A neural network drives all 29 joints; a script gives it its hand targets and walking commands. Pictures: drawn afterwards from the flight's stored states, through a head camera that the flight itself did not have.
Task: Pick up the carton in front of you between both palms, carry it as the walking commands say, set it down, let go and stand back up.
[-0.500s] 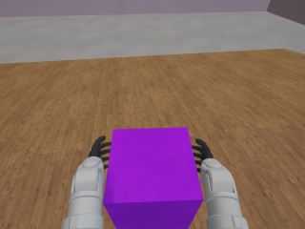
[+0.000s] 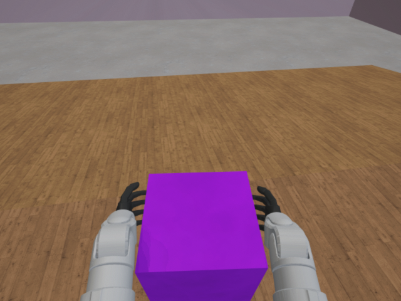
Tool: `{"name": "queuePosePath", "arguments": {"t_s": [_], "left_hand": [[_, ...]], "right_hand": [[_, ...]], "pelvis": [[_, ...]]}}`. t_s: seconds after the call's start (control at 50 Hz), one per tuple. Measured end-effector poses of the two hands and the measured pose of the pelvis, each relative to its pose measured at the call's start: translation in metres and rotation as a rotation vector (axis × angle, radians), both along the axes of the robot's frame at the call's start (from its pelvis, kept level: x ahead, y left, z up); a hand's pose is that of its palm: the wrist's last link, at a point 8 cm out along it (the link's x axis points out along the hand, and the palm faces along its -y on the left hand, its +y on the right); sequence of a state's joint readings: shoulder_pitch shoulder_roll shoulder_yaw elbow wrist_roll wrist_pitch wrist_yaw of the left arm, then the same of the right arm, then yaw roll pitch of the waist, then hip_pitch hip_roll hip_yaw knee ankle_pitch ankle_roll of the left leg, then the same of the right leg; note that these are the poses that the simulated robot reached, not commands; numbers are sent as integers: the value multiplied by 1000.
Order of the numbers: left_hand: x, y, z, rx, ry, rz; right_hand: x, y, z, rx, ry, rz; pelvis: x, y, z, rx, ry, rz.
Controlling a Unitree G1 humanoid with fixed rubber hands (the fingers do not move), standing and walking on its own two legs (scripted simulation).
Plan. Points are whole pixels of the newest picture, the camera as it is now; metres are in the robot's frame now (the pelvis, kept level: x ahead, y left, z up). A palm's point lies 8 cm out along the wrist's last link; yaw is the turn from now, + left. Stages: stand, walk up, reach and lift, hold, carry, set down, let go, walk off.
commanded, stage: hold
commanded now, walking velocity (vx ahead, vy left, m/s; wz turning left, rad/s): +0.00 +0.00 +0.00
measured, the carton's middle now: (199, 243) +0.28 +0.00 -0.03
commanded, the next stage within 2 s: carry in 0.12 s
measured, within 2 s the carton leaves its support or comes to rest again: neither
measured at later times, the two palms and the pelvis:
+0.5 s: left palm (122, 181) +0.36 +0.17 +0.08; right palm (259, 186) +0.35 -0.13 +0.07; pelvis +0.08 +0.01 +0.00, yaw +0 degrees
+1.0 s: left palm (126, 117) +0.63 +0.22 +0.07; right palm (225, 120) +0.62 -0.08 +0.07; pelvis +0.35 +0.07 -0.01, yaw -1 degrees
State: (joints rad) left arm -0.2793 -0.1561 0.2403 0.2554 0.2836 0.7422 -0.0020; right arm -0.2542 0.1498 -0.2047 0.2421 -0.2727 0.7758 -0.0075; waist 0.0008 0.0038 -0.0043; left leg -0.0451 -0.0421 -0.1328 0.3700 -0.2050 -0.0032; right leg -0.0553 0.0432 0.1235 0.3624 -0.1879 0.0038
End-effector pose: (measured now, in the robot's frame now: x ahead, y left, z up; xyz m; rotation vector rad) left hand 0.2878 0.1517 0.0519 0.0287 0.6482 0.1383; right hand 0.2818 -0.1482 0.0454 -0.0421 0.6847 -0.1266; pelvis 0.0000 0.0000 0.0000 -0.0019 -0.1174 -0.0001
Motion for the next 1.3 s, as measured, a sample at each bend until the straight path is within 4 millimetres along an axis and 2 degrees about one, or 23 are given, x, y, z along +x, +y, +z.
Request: {"name": "queuePosePath", "arguments": {"t_s": [0.18,0.3,0.4,0.5,0.58,0.68,0.78,0.9,0.96,1.02,1.1,1.18,1.24,1.3], "left_hand": [[1,1,-1,-2,-8,1],[14,10,6,-23,-51,25],[36,24,15,-39,-40,40],[74,17,26,-59,3,28],[105,5,27,-70,-14,33],[137,16,26,-66,59,74],[192,39,32,-82,43,117],[283,66,20,-105,3,96],[322,67,15,-107,69,68],[358,64,17,-106,103,36],[409,61,29,-98,74,1],[461,60,37,-94,24,7],[500,59,35,-86,11,25],[543,54,24,-74,14,47]], "right_hand": [[2,0,0,-3,-8,1],[19,9,9,9,-51,2],[43,24,20,31,-40,-10],[71,17,26,40,3,-43],[102,5,27,69,-14,-65],[149,15,30,67,61,-30],[213,39,36,69,48,2],[296,65,27,55,5,-20],[323,67,20,52,68,-56],[348,64,22,57,100,-95],[393,61,35,54,69,-119],[449,60,45,55,21,-105],[496,58,42,57,9,-81],[546,54,28,64,14,-55]], "pelvis": [[1,0,-3,0,57,9],[16,7,-9,-3,130,32],[46,17,-11,4,172,2],[82,13,-5,-26,204,-5],[120,7,-13,-36,207,34],[168,9,-3,1,222,51],[222,23,-3,11,217,43],[302,54,-27,21,189,10],[332,64,-18,11,197,-11],[365,71,-6,-4,207,-18],[412,74,4,-26,213,-11],[466,70,3,-30,212,-2],[513,63,-3,-25,205,5],[564,53,-16,-20,190,20]]}}
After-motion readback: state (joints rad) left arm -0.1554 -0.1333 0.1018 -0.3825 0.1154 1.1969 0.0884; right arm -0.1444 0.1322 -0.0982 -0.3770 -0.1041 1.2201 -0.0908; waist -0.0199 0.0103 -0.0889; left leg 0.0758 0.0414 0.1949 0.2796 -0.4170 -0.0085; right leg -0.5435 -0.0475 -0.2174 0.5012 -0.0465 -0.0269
